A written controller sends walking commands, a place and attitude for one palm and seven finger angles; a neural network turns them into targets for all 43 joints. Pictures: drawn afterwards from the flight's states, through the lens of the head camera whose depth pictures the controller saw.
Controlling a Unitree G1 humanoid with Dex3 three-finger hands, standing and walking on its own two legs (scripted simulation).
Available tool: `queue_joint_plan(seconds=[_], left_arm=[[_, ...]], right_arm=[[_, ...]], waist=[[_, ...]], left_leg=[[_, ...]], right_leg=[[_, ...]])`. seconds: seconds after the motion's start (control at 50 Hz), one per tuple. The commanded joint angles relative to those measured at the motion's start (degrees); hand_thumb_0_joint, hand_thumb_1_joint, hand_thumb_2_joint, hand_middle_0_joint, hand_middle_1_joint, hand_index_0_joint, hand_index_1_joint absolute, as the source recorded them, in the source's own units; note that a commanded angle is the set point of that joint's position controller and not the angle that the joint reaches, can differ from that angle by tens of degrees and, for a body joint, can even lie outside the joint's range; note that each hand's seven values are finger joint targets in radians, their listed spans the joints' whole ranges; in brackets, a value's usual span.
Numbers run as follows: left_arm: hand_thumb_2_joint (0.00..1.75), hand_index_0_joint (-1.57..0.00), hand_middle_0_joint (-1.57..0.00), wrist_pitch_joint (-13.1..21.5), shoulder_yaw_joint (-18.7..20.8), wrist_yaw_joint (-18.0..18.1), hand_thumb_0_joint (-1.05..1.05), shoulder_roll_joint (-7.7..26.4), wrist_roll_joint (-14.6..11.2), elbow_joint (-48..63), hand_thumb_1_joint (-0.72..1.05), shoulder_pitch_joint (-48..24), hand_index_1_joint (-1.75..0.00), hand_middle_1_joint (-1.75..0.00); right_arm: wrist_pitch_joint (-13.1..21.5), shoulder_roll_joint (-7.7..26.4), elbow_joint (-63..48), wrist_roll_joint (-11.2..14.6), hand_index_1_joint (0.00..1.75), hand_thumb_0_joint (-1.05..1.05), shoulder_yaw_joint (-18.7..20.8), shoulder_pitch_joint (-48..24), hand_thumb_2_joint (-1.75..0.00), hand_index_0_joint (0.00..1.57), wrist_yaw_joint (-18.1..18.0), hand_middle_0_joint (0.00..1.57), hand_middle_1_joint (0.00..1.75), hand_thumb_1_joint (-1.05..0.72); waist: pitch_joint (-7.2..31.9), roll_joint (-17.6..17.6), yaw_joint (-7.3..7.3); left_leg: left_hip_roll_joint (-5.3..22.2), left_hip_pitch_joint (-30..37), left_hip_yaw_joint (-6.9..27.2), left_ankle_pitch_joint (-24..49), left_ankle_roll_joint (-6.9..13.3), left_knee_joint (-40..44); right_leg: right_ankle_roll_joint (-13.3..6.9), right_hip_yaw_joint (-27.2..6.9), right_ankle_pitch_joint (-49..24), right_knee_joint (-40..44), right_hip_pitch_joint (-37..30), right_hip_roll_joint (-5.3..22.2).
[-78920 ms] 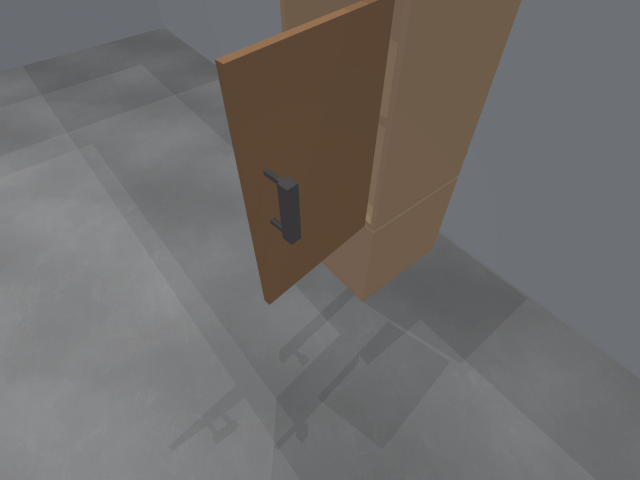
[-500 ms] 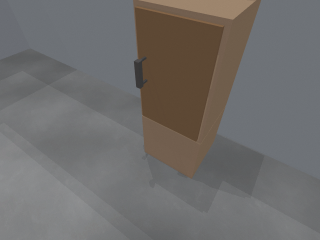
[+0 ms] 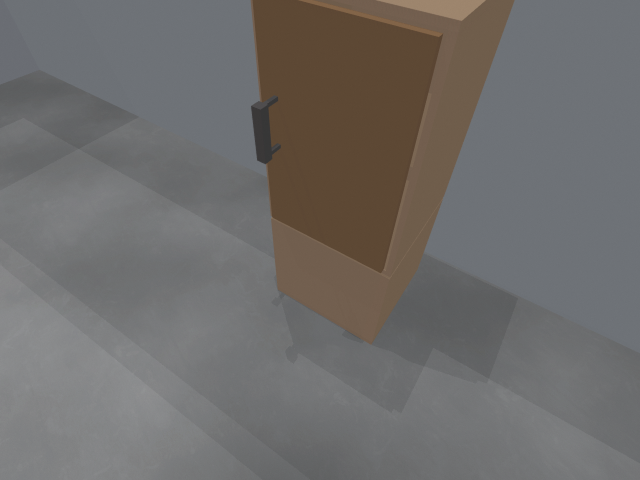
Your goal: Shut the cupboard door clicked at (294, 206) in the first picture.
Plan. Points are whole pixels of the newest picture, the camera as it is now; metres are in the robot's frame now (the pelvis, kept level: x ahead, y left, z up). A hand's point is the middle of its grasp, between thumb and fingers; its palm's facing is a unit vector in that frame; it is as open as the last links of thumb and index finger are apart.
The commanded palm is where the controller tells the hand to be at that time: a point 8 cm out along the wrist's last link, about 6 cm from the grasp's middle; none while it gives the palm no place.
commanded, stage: look to check the result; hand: left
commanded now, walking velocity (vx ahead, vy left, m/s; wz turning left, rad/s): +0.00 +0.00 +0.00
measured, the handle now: (268, 129) +0.81 +0.15 -0.01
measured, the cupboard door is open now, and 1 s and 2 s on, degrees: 0 0 0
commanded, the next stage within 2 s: stand and wait in 0.40 s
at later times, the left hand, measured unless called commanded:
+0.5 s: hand out of the picture -0.02 +0.15 -0.18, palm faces +0.04 -0.99 -0.15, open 7.4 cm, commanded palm none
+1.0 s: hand out of the picture -0.01 +0.16 -0.18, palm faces +0.02 -0.98 -0.17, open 7.4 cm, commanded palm none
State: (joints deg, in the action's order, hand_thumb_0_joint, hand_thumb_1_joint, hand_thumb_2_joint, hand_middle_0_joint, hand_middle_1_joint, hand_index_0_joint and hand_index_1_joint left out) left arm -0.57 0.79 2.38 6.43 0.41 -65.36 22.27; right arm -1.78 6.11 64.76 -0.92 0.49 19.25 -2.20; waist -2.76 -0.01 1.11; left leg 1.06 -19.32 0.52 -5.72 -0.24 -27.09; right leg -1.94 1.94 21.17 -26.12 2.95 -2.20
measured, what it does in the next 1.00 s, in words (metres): stands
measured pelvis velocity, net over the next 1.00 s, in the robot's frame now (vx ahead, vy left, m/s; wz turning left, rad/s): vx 0.03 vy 0.00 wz -0.02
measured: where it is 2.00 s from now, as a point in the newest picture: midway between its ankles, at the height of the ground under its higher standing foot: outside the picture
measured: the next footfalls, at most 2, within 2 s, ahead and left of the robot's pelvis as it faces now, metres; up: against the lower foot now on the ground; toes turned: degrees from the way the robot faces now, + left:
none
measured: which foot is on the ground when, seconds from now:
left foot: down 0.00-1.00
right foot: down 0.00-1.00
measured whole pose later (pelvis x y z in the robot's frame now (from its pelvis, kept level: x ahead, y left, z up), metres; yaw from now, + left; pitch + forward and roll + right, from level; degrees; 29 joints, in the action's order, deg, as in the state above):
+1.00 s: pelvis +0.03 +0.00 +0.00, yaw -1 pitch -2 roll +0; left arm -0.5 0.4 2.5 7.9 0.3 -65.1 20.6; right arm -1.3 7.8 65.2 -0.6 -0.3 15.0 -2.5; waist -3.6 1.2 0.2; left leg 0.9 -15.7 -0.9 -8.8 -0.3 -26.9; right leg -1.8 0.5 21.4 -21.7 -2.2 -1.6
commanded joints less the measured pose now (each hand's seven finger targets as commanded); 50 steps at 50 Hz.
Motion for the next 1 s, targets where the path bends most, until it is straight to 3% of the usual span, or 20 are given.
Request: queue_joint_plan(seconds=[0.0,0.36,0.42,0.66,0.74,0.86,0.98], left_arm=[[0.90,-0.20,-0.20,0.49,0.77,0.28,0.00,4.50,0.14,0.31,0.90,6.57,-0.30,-0.30],[0.90,-0.20,-0.20,0.55,0.70,0.41,0.00,5.39,0.27,0.47,0.90,6.00,-0.30,-0.30],[0.90,-0.20,-0.20,0.39,0.61,0.33,0.00,5.53,0.23,0.48,0.90,5.37,-0.30,-0.30],[0.90,-0.20,-0.20,0.49,0.68,0.29,0.00,6.27,0.17,0.77,0.90,5.26,-0.30,-0.30],[0.90,-0.20,-0.20,0.40,0.62,0.24,0.00,6.18,0.13,0.67,0.90,4.89,-0.30,-0.30],[0.90,-0.20,-0.20,0.54,0.56,0.25,0.00,6.40,0.16,0.57,0.90,5.55,-0.30,-0.30],[0.90,-0.20,-0.20,0.47,0.41,0.23,0.00,6.17,0.09,0.34,0.90,5.66,-0.30,-0.30]], right_arm=[[0.71,5.53,-1.31,0.09,0.30,0.00,0.52,2.64,-0.90,0.20,-0.53,0.20,0.30,-0.90],[1.03,7.26,-1.51,0.27,0.30,0.00,0.23,-1.18,-0.90,0.20,-0.83,0.20,0.30,-0.90],[1.01,7.32,-1.41,0.14,0.30,0.00,0.17,-1.57,-0.90,0.20,-0.86,0.20,0.30,-0.90],[1.12,7.89,-1.37,0.33,0.30,0.00,0.14,-2.02,-0.90,0.20,-0.77,0.20,0.30,-0.90],[1.09,7.91,-1.23,0.16,0.30,0.00,0.17,-1.78,-0.90,0.20,-0.80,0.20,0.30,-0.90],[1.17,8.01,-1.10,0.41,0.30,0.00,0.10,-1.49,-0.90,0.20,-0.73,0.20,0.30,-0.90],[1.09,7.71,-0.70,0.28,0.30,0.00,0.07,-0.95,-0.90,0.20,-0.72,0.20,0.30,-0.90]], waist=[[-4.40,0.05,-0.59],[-2.46,0.94,-1.07],[-3.24,-0.39,-0.97],[-2.47,1.15,-1.36],[-2.75,-0.23,-1.17],[-2.98,2.04,-1.39],[-3.44,0.06,-1.10]], left_leg=[[3.90,8.55,4.00,2.67,2.34,2.03],[4.28,10.62,2.77,8.00,2.41,0.69],[4.27,10.29,2.82,7.37,2.30,1.21],[4.30,11.48,2.29,8.50,2.29,1.02],[4.38,11.62,2.70,7.77,2.27,1.99],[4.47,11.83,2.39,8.24,2.40,1.86],[4.37,11.55,2.64,6.38,2.29,2.65]], right_leg=[[-1.36,-4.76,-6.82,8.80,11.82,6.89],[-0.09,-4.52,-17.76,8.68,7.45,7.25],[-0.30,-4.54,-16.33,8.82,7.52,7.34],[0.17,-4.10,-18.60,9.27,6.34,7.47],[-0.27,-4.59,-15.82,9.26,6.48,7.21],[0.04,-4.16,-16.88,9.66,6.33,7.24],[-0.24,-4.44,-13.67,10.08,6.61,7.29]])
